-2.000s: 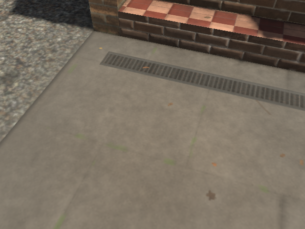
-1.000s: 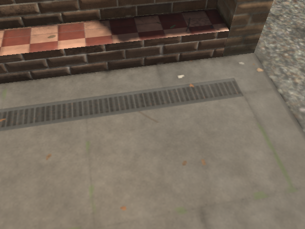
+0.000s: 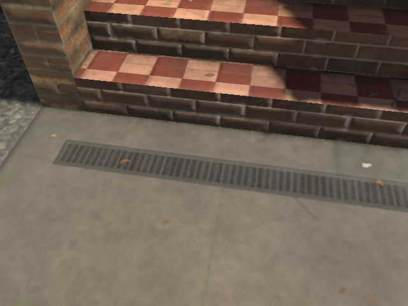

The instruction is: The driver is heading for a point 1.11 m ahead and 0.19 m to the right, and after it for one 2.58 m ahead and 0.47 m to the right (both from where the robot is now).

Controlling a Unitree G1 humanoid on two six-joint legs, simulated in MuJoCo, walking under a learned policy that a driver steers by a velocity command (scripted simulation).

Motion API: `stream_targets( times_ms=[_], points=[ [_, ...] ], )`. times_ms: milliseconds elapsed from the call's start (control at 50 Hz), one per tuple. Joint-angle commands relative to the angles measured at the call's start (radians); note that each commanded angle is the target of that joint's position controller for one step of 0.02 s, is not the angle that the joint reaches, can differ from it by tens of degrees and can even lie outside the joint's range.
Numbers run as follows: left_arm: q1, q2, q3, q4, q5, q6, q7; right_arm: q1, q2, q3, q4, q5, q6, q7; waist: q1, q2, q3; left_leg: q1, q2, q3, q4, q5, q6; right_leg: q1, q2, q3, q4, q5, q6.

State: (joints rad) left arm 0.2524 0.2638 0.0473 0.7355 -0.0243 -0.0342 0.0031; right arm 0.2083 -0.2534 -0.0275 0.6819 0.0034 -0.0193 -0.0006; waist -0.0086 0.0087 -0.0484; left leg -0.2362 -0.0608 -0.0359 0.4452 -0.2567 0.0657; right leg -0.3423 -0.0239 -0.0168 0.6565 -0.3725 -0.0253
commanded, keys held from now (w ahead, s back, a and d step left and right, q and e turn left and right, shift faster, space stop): w+e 0.58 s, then w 0.08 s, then w+q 0.18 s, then q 0.16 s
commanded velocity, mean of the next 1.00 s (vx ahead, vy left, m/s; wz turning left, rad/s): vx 0.42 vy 0.00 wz -0.28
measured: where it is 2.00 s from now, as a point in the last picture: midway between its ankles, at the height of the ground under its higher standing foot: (248, 239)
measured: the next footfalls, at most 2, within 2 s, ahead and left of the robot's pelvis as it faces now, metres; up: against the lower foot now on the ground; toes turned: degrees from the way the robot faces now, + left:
right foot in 0.06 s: +0.03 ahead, -0.12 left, +0.00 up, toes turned -3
left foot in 0.48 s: +0.38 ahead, +0.05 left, +0.00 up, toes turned -19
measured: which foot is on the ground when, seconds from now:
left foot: down 0.00-0.06, up 0.08-0.46, down 0.48-0.94, up 0.96-1.00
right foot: up 0.00-0.04, down 0.06-0.48, up 0.50-0.92, down 0.94-1.00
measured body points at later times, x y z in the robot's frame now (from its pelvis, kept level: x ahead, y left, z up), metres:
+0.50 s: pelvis +0.21 -0.02 -0.02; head +0.24 -0.04 +0.43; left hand +0.27 +0.26 -0.13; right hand +0.40 -0.31 -0.08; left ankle +0.35 +0.06 -0.74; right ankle -0.01 -0.12 -0.73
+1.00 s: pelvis +0.43 -0.14 -0.02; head +0.47 -0.16 +0.43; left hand +0.74 -0.01 -0.07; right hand +0.34 -0.41 -0.15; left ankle +0.35 +0.06 -0.70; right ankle +0.50 -0.28 -0.74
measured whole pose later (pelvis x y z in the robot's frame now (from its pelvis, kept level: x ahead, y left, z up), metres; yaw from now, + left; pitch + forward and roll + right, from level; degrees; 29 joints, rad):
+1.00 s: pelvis +0.43 -0.14 -0.02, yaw -17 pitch +3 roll +2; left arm 0.03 0.26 0.02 0.58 0.03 -0.09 -0.02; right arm 0.39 -0.29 -0.05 0.83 0.02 -0.05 0.00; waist -0.10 -0.01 0.05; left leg -0.22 0.00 -0.07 0.84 -0.55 -0.03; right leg -0.50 -0.04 -0.01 0.57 -0.13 -0.01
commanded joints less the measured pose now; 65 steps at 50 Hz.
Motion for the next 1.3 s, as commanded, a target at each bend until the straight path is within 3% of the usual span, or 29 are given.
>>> stream_targets(
  times_ms=[20,60,80,100,120,140,180,320,440,460,480,500,520,540,580,620,700,800,860,920,940,960,980,1000,1020,1060,1120,1200,1300],
  points=[
    [-0.025,0.071,0.017,-0.066,-0.001,-0.043,-0.012,-0.025,-0.185,-0.057,-0.047,0.017,-0.019,0.0,0.01,0.077,0.051,-0.005,0.274,-0.252,-0.189,-0.263,0.148,0.044,0.017,-0.037,-0.176,0.076,-0.061],
    [0.111,0.096,0.029,-0.025,-0.001,-0.044,-0.008,-0.069,-0.121,-0.038,-0.062,0.007,-0.03,0.004,0.066,0.029,0.014,-0.135,0.195,-0.136,-0.024,-0.189,0.081,0.259,-0.02,0.047,-0.218,0.069,-0.1],
    [0.207,0.184,0.051,-0.012,0.0,-0.047,-0.001,-0.107,-0.053,-0.02,-0.103,-0.008,-0.047,0.011,0.074,-0.175,-0.01,-0.324,0.056,0.036,0.277,-0.144,-0.003,0.396,-0.191,0.343,-0.312,0.001,-0.186],
    [0.259,0.248,0.074,-0.012,0.005,-0.052,-0.012,-0.155,-0.108,-0.034,-0.137,0.003,-0.073,0.012,0.109,-0.305,0.049,-0.587,-0.009,0.049,0.479,-0.292,-0.039,0.473,-0.337,0.678,-0.438,-0.077,-0.315],
    [0.243,0.2,0.061,-0.026,0.013,-0.059,-0.014,-0.155,-0.152,-0.048,-0.133,0.021,-0.09,0.018,0.101,-0.209,0.087,-0.682,0.044,-0.023,0.599,-0.298,-0.034,0.49,-0.345,0.692,-0.447,-0.085,-0.324],
    [0.213,0.168,0.052,-0.041,0.016,-0.063,-0.012,-0.143,-0.149,-0.048,-0.121,0.025,-0.098,0.027,0.079,-0.157,0.098,-0.711,0.073,-0.039,0.636,-0.2,-0.03,0.497,-0.303,0.615,-0.438,-0.038,-0.295],
    [0.176,0.151,0.044,-0.061,0.009,-0.054,-0.008,-0.155,-0.14,-0.049,-0.113,-0.004,-0.106,0.035,0.062,-0.079,0.097,-0.694,0.102,-0.028,0.581,-0.068,-0.043,0.468,-0.244,0.493,-0.442,0.128,-0.251],
    [0.184,0.173,0.048,-0.055,0.003,-0.02,0.025,-0.29,-0.062,-0.026,-0.121,0.001,-0.105,0.047,0.087,-0.129,0.114,-0.357,0.027,0.043,0.173,0.248,-0.108,0.193,-0.105,0.268,-0.442,0.334,-0.176],
    [0.161,0.196,0.063,-0.049,-0.008,-0.014,0.027,-0.226,-0.152,-0.064,-0.118,0.018,-0.114,0.038,0.024,-0.172,0.082,-0.156,0.029,0.004,0.054,0.188,-0.058,0.237,-0.162,0.376,-0.323,0.447,-0.129],
    [0.146,0.179,0.057,-0.057,-0.002,-0.011,0.025,-0.129,-0.176,-0.081,-0.094,0.015,-0.115,0.029,-0.029,-0.167,0.021,-0.018,0.022,0.025,0.018,0.187,-0.031,0.227,-0.119,0.348,-0.208,0.575,-0.104],
    [0.123,0.142,0.044,-0.08,0.01,-0.011,0.021,0.019,-0.212,-0.096,-0.071,0.005,-0.116,0.02,-0.102,-0.141,-0.106,0.225,0.103,-0.036,0.042,0.182,0.019,0.131,-0.06,0.313,0.009,0.559,-0.069],
    [0.162,0.05,0.018,-0.114,0.029,-0.015,0.022,0.186,-0.281,-0.109,-0.058,-0.014,-0.107,0.008,-0.128,0.059,-0.295,0.565,0.327,-0.329,0.038,0.04,0.099,-0.107,0.048,0.226,0.355,0.223,-0.023],
    [0.297,0.029,0.005,-0.125,-0.018,-0.027,0.019,0.185,-0.291,-0.104,-0.039,-0.027,-0.103,0.025,-0.043,0.391,-0.372,0.67,0.5,-0.796,-0.134,-0.165,0.216,-0.351,0.107,0.22,0.597,-0.243,0.004],
    [0.241,0.141,0.03,-0.097,-0.037,-0.023,0.018,0.124,-0.18,-0.081,-0.056,-0.011,-0.097,0.021,-0.058,0.235,-0.21,0.544,0.465,-0.708,-0.166,-0.287,0.181,-0.433,0.024,0.223,0.694,-0.155,0.012],
    [0.084,0.157,0.037,-0.117,-0.008,-0.018,0.014,0.039,-0.128,-0.065,-0.045,-0.006,-0.084,0.013,-0.044,0.05,-0.021,0.263,0.378,-0.394,-0.183,-0.08,0.127,-0.387,-0.054,0.154,0.644,0.005,0.008],
    [0.068,0.119,0.036,-0.122,-0.005,-0.014,0.004,0.012,-0.104,-0.058,-0.021,-0.021,-0.09,0.015,-0.004,0.075,0.032,0.119,0.312,-0.254,-0.237,0.051,0.126,-0.312,-0.09,0.154,0.583,0.059,0.001],
    [0.006,0.06,0.013,-0.143,0.013,-0.01,0.001,0.036,-0.134,-0.066,0.04,0.0,-0.11,0.022,0.018,0.053,0.085,0.065,0.311,-0.161,-0.309,0.188,0.182,-0.346,-0.097,0.125,0.419,0.102,0.014],
    [-0.171,0.045,-0.01,-0.177,0.018,-0.053,-0.025,0.071,-0.189,-0.072,0.063,0.025,-0.085,0.018,-0.035,0.04,0.109,0.038,0.246,-0.059,-0.298,0.261,0.152,-0.239,-0.065,0.041,0.05,0.334,0.038],
    [-0.239,0.079,0.001,-0.205,0.008,-0.066,-0.038,0.135,-0.219,-0.077,0.088,0.034,-0.069,0.015,-0.053,0.058,0.107,0.097,0.277,-0.104,-0.24,0.273,0.124,-0.18,-0.03,0.045,-0.071,0.354,0.033],
    [-0.12,0.132,0.035,-0.177,0.029,-0.08,-0.034,0.142,-0.21,-0.071,0.098,0.03,-0.045,0.003,0.028,0.076,0.013,0.138,0.231,-0.098,-0.026,0.487,0.046,0.053,0.024,0.018,-0.198,0.408,-0.013],
    [-0.02,0.174,0.052,-0.159,0.044,-0.082,-0.026,0.145,-0.175,-0.059,0.089,0.021,-0.048,0.001,0.076,0.068,-0.07,0.064,0.169,-0.064,0.131,0.453,0.001,0.241,-0.026,0.041,-0.194,0.548,-0.045],
    [0.114,0.266,0.07,-0.16,0.074,-0.073,-0.01,0.156,-0.092,-0.029,0.044,-0.014,-0.053,0.0,0.112,-0.119,-0.24,-0.172,0.076,-0.01,0.472,0.039,-0.064,0.554,-0.286,0.263,-0.106,0.905,-0.131],
    [0.108,0.286,0.07,-0.17,0.074,-0.052,-0.013,0.316,-0.052,-0.013,0.055,0.006,-0.054,-0.002,0.059,-0.338,-0.41,-0.371,0.008,-0.056,0.738,-0.452,-0.102,0.716,-0.485,0.545,-0.146,0.946,-0.278],
    [0.089,0.211,0.057,-0.179,0.058,-0.037,-0.015,0.273,-0.163,-0.044,0.07,0.029,-0.042,-0.007,0.086,-0.209,-0.369,-0.412,0.051,-0.111,0.834,-0.395,-0.113,0.619,-0.422,0.513,-0.199,0.808,-0.258],
    [0.038,0.16,0.041,-0.174,0.041,-0.032,-0.014,0.188,-0.178,-0.054,0.049,0.038,-0.028,-0.011,0.073,-0.166,-0.234,-0.476,0.083,-0.072,0.852,-0.344,-0.116,0.521,-0.382,0.378,-0.214,0.757,-0.229],
    [-0.072,0.105,0.023,-0.16,0.033,-0.03,-0.017,0.163,-0.154,-0.06,0.046,0.02,0.012,-0.023,0.009,-0.131,-0.098,-0.408,0.14,-0.044,0.792,-0.25,-0.134,0.276,-0.306,0.219,-0.283,0.708,-0.201],
    [-0.166,0.117,0.034,-0.144,0.058,-0.043,-0.01,0.178,-0.108,-0.061,0.032,0.018,0.058,-0.032,-0.046,-0.157,-0.037,-0.282,0.134,-0.002,0.73,-0.138,-0.155,0.078,-0.276,0.077,-0.383,0.641,-0.208],
    [-0.16,0.148,0.05,-0.112,0.043,-0.037,0.014,0.067,-0.083,-0.052,-0.025,0.006,0.067,-0.013,-0.016,-0.124,-0.04,-0.244,0.16,0.009,0.51,0.002,-0.13,0.097,-0.294,-0.004,-0.413,0.488,-0.204],
    [-0.129,0.213,0.075,-0.076,0.008,-0.028,0.002,-0.035,-0.124,-0.064,-0.075,0.012,0.064,0.025,0.017,-0.121,0.0,-0.206,0.149,0.06,0.328,-0.047,-0.061,0.14,-0.329,0.014,-0.462,0.054,-0.179]
  ],
)
Over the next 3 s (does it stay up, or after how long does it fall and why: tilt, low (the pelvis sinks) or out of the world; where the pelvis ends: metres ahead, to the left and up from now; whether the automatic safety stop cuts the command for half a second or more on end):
stays up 1.00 -0.18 0.00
